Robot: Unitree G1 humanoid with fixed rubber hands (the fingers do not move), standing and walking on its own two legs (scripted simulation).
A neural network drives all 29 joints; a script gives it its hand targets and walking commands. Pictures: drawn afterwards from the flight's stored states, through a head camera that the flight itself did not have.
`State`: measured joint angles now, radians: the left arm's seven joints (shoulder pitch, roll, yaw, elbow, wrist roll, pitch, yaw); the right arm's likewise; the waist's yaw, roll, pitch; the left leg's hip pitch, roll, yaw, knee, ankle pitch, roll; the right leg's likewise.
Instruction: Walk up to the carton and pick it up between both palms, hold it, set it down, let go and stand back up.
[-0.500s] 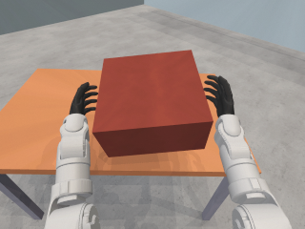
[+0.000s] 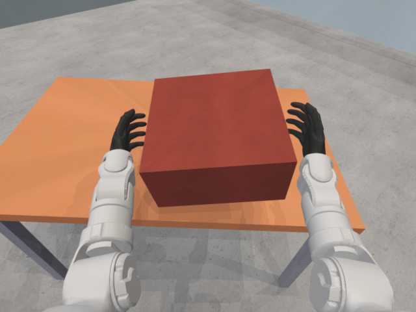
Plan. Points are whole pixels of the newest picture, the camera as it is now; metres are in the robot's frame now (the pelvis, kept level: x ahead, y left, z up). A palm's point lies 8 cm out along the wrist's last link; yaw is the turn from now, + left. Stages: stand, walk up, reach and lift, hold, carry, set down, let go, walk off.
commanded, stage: set down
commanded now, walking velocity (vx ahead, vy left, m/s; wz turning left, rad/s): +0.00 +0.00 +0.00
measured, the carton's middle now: (216, 135) +0.47 +0.02 +0.07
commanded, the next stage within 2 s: none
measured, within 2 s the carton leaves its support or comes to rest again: neither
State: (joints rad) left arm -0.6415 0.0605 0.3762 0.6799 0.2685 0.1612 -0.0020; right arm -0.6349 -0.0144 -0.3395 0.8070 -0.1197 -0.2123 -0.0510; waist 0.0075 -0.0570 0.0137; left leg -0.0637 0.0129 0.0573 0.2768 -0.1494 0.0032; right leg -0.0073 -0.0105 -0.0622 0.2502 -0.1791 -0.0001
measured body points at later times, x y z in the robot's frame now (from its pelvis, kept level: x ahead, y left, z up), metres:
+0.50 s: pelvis +0.01 +0.00 +0.00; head +0.04 +0.01 +0.45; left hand +0.42 +0.20 +0.08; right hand +0.41 -0.17 +0.09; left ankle +0.00 +0.11 -0.75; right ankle -0.02 -0.11 -0.75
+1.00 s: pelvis +0.01 +0.00 +0.00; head +0.06 +0.02 +0.44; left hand +0.44 +0.20 +0.06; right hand +0.43 -0.17 +0.08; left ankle +0.01 +0.11 -0.75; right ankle -0.02 -0.11 -0.75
